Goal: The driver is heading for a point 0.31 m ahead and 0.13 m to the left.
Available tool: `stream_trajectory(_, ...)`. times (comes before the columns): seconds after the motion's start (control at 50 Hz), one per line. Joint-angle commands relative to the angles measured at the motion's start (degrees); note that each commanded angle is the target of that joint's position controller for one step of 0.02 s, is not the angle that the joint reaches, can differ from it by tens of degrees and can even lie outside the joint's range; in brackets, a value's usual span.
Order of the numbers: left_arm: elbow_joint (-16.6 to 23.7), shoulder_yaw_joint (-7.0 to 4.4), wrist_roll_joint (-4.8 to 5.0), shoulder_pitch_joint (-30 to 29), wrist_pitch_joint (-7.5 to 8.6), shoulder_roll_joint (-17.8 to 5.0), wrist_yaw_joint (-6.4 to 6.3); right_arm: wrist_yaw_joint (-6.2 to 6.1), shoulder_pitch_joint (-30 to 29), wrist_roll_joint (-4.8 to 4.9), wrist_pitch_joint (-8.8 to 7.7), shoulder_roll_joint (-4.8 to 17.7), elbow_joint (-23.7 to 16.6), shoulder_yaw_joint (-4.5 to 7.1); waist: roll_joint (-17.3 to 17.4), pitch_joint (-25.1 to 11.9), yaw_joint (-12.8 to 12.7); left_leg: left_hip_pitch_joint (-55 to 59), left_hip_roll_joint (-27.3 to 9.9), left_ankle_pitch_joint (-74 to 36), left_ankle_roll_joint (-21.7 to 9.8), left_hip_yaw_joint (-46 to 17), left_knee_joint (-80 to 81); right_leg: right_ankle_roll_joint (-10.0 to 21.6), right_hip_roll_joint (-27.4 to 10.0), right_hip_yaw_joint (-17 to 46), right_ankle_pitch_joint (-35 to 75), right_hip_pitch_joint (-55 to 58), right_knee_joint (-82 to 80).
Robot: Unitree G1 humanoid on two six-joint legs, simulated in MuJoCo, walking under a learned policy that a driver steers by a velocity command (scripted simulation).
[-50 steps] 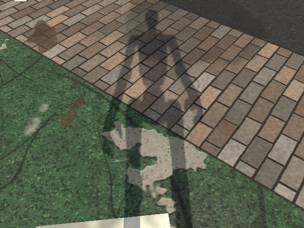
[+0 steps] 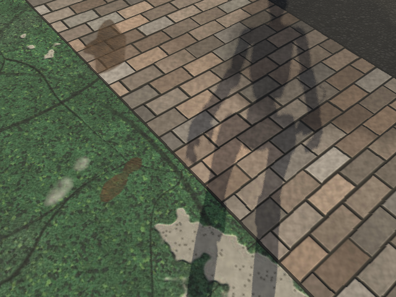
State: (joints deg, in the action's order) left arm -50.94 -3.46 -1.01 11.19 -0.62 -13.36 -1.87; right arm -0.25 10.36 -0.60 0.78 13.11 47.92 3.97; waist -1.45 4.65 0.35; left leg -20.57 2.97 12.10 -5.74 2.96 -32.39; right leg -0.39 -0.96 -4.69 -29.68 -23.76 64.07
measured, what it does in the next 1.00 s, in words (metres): steps on the spot, turning left: right foot, then left foot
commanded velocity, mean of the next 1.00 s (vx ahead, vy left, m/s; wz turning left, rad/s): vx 0.01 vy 0.00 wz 0.58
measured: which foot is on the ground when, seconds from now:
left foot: down 0.00-0.40, up 0.42-0.82, down 0.84-1.00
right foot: up 0.00-0.36, down 0.38-0.84, up 0.86-1.00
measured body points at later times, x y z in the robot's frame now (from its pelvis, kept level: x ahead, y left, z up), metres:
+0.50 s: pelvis +0.01 -0.05 +0.01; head +0.04 -0.07 +0.46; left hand +0.04 +0.25 -0.09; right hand +0.19 -0.28 -0.12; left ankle +0.00 +0.06 -0.67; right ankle +0.03 -0.14 -0.73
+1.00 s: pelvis -0.03 -0.02 +0.01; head -0.01 +0.03 +0.46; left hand -0.10 +0.28 -0.12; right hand +0.25 -0.17 -0.08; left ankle -0.07 +0.04 -0.73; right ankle +0.03 -0.15 -0.65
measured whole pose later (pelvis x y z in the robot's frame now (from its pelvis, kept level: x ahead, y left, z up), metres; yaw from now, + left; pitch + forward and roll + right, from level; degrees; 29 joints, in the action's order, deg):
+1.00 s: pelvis -0.03 -0.02 +0.01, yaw +35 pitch +0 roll -1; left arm -42.3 -3.6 -1.2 11.9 -3.2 -17.9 -0.3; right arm 0.6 10.3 -0.1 2.3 16.4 40.9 3.1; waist -3.0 4.7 -0.9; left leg -12.2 4.1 13.7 -4.3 -1.7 -26.1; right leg -2.0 -2.7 -1.2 -24.3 -26.0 60.7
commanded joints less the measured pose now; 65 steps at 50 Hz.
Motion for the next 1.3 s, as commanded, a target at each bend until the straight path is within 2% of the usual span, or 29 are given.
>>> stream_trajectory(0.02,3.8,-1.21,-1.03,1.7,0.12,-5.4,0.02,-1.01,0.6,0.30,0.75,6.6,-3.3,1.57,5.9,-5.7,-0.8,8.7,-13.9,-21.3,-10.0,-18.1,15.1,-1.1,-1.5,5.6,6.0,-7.5,1.5)
stream_trajectory(0.08,4.3,-0.92,-0.57,2.8,-1.03,-4.1,0.20,-0.32,2.3,-0.07,-0.01,8.8,-3.4,2.17,4.6,-8.9,-0.9,9.7,-12.6,-22.7,-9.3,-17.9,14.5,-1.9,-0.3,5.7,6.9,-5.7,-2.3)
stream_trajectory(0.18,7.0,-0.72,-0.16,-1.5,-1.76,-4.7,-0.16,-0.06,3.7,-0.55,0.65,10.7,-4.0,2.83,8.0,-8.0,1.2,9.3,-11.8,-3.7,-8.6,-23.3,16.9,-2.4,0.4,6.9,6.8,-5.9,-11.3)
stream_trajectory(0.26,8.5,-0.46,0.38,-2.4,-1.14,-5.0,-0.35,0.44,3.1,-0.95,1.16,11.4,-4.9,3.26,8.6,-7.8,1.8,7.8,-11.3,-0.5,-8.0,-27.0,16.6,-1.6,2.0,7.1,6.0,-1.9,-17.6)
stream_trajectory(0.32,8.9,-0.31,1.00,0.2,-0.38,-5.3,-0.66,0.86,1.5,-0.91,1.52,11.4,-5.5,3.43,9.4,-8.3,0.9,6.7,-10.8,-4.3,-6.5,-29.9,15.5,-0.1,3.8,6.9,5.0,4.1,-25.0)
stream_trajectory(0.36,8.1,-0.20,1.21,5.2,0.25,-5.0,-1.02,0.94,-0.7,-0.18,1.92,11.2,-5.9,3.43,9.1,-8.2,-1.9,3.1,-8.6,-2.8,-3.3,-30.2,13.9,1.5,4.9,6.2,10.0,12.6,-37.8)
stream_trajectory(0.38,7.8,-0.64,0.78,7.2,0.65,-6.8,-1.48,0.69,-1.0,0.40,1.89,9.8,-6.4,3.06,6.5,-7.6,-2.7,-1.3,-5.5,3.7,0.1,-28.4,11.4,2.5,1.6,9.0,11.7,18.0,-46.2)
stream_trajectory(0.4,8.9,-1.58,-0.22,6.4,0.70,-12.0,-1.98,0.41,2.2,0.73,1.73,5.7,-6.8,2.14,-5.3,-8.1,-0.4,-7.5,0.9,15.2,3.5,-20.2,-0.8,5.4,-12.8,22.7,4.4,22.0,-53.0)
stream_trajectory(0.42,11.2,-2.33,-0.99,-0.2,0.45,-16.1,-1.63,-0.08,1.0,0.01,1.48,7.4,-7.2,2.67,-12.9,-3.3,-0.1,-15.2,8.2,19.8,5.0,-8.3,-12.9,11.4,-22.3,34.1,8.3,14.3,-56.2)
stream_trajectory(0.44,11.6,-1.54,-1.18,-0.6,0.51,-12.3,-1.31,0.07,0.3,-1.68,1.42,11.1,-6.8,3.53,-5.8,-2.8,0.6,-11.5,3.0,17.9,5.4,-10.3,-22.7,13.3,-21.4,29.7,17.1,10.2,-53.5)
stream_trajectory(0.46,12.1,-0.52,-0.63,-3.6,0.71,-9.0,-1.06,0.61,2.4,-1.49,1.58,10.8,-5.6,3.80,-3.5,-3.0,2.9,-9.6,3.1,14.6,5.4,-10.1,-27.3,12.0,-17.3,22.9,23.5,9.1,-51.4)
stream_trajectory(0.48,12.9,-0.18,-0.53,-5.6,0.75,-7.8,-0.78,1.08,4.7,-1.31,2.04,10.2,-4.5,3.70,-3.8,-3.5,4.0,-9.3,2.9,12.1,5.9,-9.3,-31.5,10.4,-13.9,17.1,28.4,10.1,-49.9)
stream_trajectory(0.52,13.7,-0.07,-0.43,-5.1,0.81,-7.5,-0.86,2.20,6.0,-1.03,2.77,9.9,-3.9,3.49,-6.5,-4.8,3.2,-11.2,2.2,10.4,7.4,-7.2,-36.4,10.3,-11.3,11.2,36.4,14.2,-47.6)
stream_trajectory(0.6,12.0,-0.88,-0.42,2.7,0.75,-9.1,-0.82,2.90,-0.1,-0.49,3.43,8.5,-6.5,2.41,-6.4,-5.0,-1.6,-15.2,0.1,11.1,9.9,-5.3,-29.7,12.0,-13.4,9.4,43.4,24.0,-45.1)
stream_trajectory(0.64,11.5,-1.36,-0.54,4.2,0.72,-10.2,-0.62,3.14,-1.6,-0.33,3.70,8.0,-7.5,1.97,-7.3,-5.6,-2.6,-13.8,-0.8,12.5,10.0,-4.4,-25.0,12.4,-14.7,8.7,44.9,26.0,-44.2)
stream_trajectory(0.74,11.6,-2.15,-0.80,2.4,0.59,-12.1,0.79,3.46,-2.8,0.52,3.69,7.3,-9.6,1.04,-9.6,-6.4,-2.6,-2.1,-1.5,14.5,7.5,0.4,-12.1,11.5,-15.7,4.4,45.6,20.8,-41.7)
stream_trajectory(0.8,11.4,-2.57,-0.20,1.6,0.26,-13.2,1.31,3.21,-1.4,0.51,3.12,7.5,-10.2,1.01,-9.5,-7.1,-1.3,3.6,-0.9,10.9,5.4,2.2,-2.2,9.6,-16.3,3.0,44.0,19.1,-37.6)
stream_trajectory(0.82,11.2,-2.60,0.38,1.0,0.02,-13.2,1.36,2.84,0.5,-0.05,2.60,7.4,-9.8,0.97,-7.6,-7.5,0.5,8.5,-0.3,4.1,4.5,2.2,5.7,7.2,-15.6,1.0,39.9,16.2,-33.8)
stream_trajectory(0.84,10.7,-2.47,0.38,2.8,-0.19,-12.3,1.48,2.15,2.6,-1.01,1.76,9.4,-9.2,1.39,-1.5,-8.5,1.6,15.6,-2.3,-2.2,3.4,-3.4,13.1,3.6,-13.7,-1.9,31.3,10.3,-26.6)
stream_trajectory(0.86,12.6,-1.28,-0.62,5.1,-0.81,-7.4,1.76,1.48,3.7,-1.52,0.70,16.2,-10.0,2.49,15.1,-9.2,-0.2,23.8,-18.9,-18.0,-0.1,-25.3,15.7,-0.6,-7.1,-6.3,-0.2,-4.5,-10.9)
stream_trajectory(0.88,15.9,-0.65,-0.68,-1.3,-1.87,-7.2,0.89,1.60,7.8,0.07,0.55,20.8,-9.7,4.11,17.2,-8.6,4.0,19.5,-25.6,-34.7,-10.0,-32.9,13.1,-1.5,-0.1,1.0,-9.0,-10.8,-3.4)
stream_trajectory(0.9,15.3,-1.00,-0.40,-2.4,-2.40,-9.0,0.70,1.53,8.1,0.51,0.60,17.5,-9.2,3.39,9.7,-7.3,3.7,20.3,-22.8,-34.4,-11.2,-28.0,12.5,-1.5,-2.0,4.8,-5.9,-11.9,1.1)
stream_trajectory(0.94,13.3,-1.28,0.58,-0.8,-1.84,-9.6,1.19,0.77,0.4,0.32,1.04,12.6,-10.1,1.66,7.6,-3.9,-0.2,16.6,-15.4,-27.6,-7.3,-20.0,13.6,-1.3,-3.1,6.3,3.5,-10.5,-1.0)
stream_trajectory(0.98,11.5,-1.60,-0.45,2.4,-1.90,-10.5,1.68,0.13,-1.1,0.62,0.90,10.6,-10.5,0.81,8.9,-6.5,-1.1,17.2,-12.5,-31.2,-6.2,-16.7,13.5,-1.9,-2.1,5.2,7.7,-7.4,-0.8)
stream_trajectory(1.02,10.9,-1.38,-0.09,3.1,-2.35,-9.7,2.00,0.21,0.3,0.49,0.40,10.5,-9.9,0.56,7.2,-7.9,-1.0,17.5,-12.5,-31.5,-6.1,-16.1,13.8,-2.2,-1.5,5.0,8.9,-5.8,-1.8)
stream_trajectory(1.1,10.7,-0.92,-0.02,1.4,-3.16,-8.5,1.87,0.03,2.3,-0.11,0.09,10.5,-8.4,0.11,8.0,-5.9,0.4,17.1,-13.1,-22.3,-6.5,-17.8,15.7,-2.1,-1.2,5.2,8.7,-5.1,-9.5)
stream_trajectory(1.18,10.3,-0.43,0.06,0.0,-3.00,-7.5,1.49,-0.04,2.8,-0.72,0.00,10.4,-7.1,-0.43,8.1,-4.4,1.2,14.1,-13.2,-15.6,-6.9,-19.2,15.8,-0.9,-0.5,5.2,7.3,-0.3,-18.0)
stream_trajectory(1.24,8.4,0.46,0.57,1.7,-2.63,-5.7,1.31,-0.40,1.2,-1.26,-0.45,7.8,-5.9,-1.93,7.8,-5.0,0.6,10.1,-12.9,-13.1,-5.8,-17.6,15.7,0.2,0.2,4.7,8.0,8.9,-27.4)
stream_trajectory(1.3,7.8,0.67,0.26,2.9,-1.36,-6.7,1.05,-1.21,0.1,-0.50,-0.42,9.9,-4.7,-1.65,4.5,-4.5,-2.0,6.6,-11.7,-11.1,-2.3,-16.4,11.6,1.7,0.5,5.9,19.9,17.3,-42.3)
